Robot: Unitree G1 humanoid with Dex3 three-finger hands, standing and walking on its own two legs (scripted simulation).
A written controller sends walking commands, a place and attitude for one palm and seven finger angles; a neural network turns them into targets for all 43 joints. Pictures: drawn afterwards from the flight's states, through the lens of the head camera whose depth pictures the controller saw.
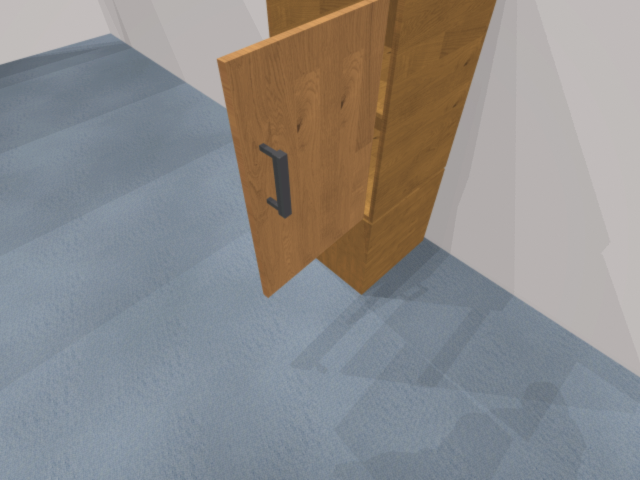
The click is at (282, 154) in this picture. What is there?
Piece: cupboard door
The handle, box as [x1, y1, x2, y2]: [259, 143, 291, 218]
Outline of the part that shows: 262,143 259,145 260,150 269,155 273,161 277,196 276,201 269,197 267,199 267,202 277,209 279,214 285,218 291,213 286,153 281,150 276,151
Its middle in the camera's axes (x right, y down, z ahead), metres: -0.08 -0.10 +0.71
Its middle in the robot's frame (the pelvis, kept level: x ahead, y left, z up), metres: +0.60 +0.12 +0.01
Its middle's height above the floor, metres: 0.79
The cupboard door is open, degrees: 93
